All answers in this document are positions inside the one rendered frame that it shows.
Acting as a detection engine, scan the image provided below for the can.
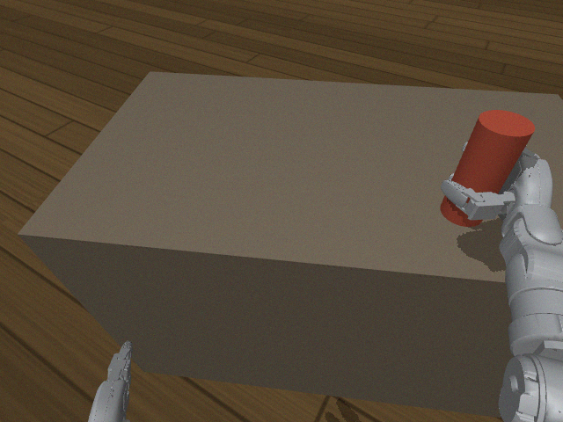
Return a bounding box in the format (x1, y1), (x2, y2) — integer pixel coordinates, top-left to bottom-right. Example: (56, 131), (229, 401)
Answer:
(440, 110), (535, 227)

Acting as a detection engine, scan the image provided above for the right robot arm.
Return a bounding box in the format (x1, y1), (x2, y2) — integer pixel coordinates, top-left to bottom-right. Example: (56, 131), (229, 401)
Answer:
(498, 204), (563, 422)

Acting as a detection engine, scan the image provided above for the right robot hand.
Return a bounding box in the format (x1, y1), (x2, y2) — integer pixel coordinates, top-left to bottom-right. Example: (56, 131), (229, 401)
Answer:
(441, 142), (553, 222)

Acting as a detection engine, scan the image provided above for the left robot hand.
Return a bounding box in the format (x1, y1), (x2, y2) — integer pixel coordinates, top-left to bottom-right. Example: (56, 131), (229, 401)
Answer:
(88, 341), (133, 422)

